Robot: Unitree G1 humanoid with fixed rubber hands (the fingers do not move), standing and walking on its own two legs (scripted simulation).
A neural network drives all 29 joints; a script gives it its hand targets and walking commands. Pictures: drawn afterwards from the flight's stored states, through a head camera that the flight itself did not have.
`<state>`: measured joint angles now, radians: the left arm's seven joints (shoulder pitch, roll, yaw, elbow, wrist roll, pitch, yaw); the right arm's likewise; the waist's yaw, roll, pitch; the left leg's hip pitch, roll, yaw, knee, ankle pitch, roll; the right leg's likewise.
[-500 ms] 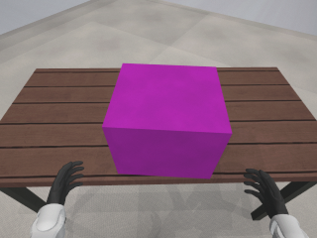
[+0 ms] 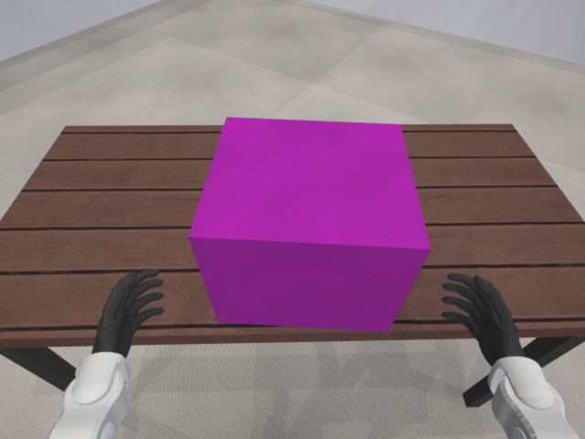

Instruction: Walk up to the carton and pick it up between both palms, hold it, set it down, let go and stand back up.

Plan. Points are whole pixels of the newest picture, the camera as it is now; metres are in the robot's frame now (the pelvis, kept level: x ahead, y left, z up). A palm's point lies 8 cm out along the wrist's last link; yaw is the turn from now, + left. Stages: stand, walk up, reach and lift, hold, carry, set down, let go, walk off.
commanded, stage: reach and lift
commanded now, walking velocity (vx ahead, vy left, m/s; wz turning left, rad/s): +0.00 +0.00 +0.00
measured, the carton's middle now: (307, 224) +0.42 +0.01 +0.02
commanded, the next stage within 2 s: none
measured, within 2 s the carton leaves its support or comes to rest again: neither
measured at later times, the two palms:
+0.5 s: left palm (131, 262) +0.29 +0.24 +0.10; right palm (497, 269) +0.29 -0.23 +0.10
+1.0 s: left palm (144, 192) +0.38 +0.23 +0.14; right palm (480, 198) +0.38 -0.22 +0.13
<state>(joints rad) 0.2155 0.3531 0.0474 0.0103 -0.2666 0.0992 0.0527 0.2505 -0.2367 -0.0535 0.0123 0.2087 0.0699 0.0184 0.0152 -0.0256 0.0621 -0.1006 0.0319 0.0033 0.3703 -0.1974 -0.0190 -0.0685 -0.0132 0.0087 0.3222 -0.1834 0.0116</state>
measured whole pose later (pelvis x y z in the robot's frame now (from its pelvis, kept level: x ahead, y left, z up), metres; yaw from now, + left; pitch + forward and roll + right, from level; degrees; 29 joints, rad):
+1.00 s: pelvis +0.01 +0.00 +0.00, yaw +0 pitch -2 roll -1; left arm -0.50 0.35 0.13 0.24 -0.27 0.49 0.00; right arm -0.45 -0.37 -0.05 0.33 0.31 0.30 -0.04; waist 0.02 -0.03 0.06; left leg -0.13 0.04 0.00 0.37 -0.21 -0.02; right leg -0.10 -0.01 0.01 0.32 -0.19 0.01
